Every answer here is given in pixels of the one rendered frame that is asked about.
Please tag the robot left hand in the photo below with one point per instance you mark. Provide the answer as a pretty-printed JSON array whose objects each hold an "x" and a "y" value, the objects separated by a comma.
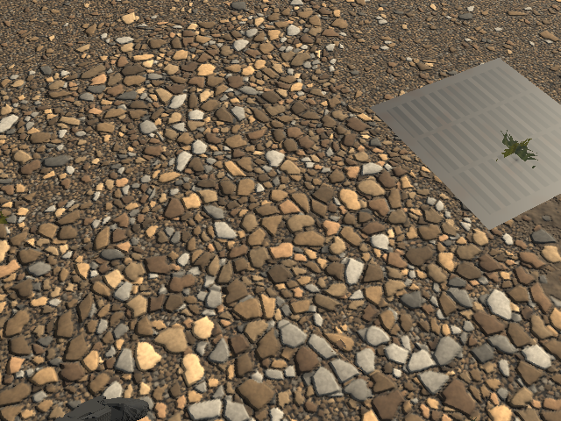
[{"x": 102, "y": 409}]

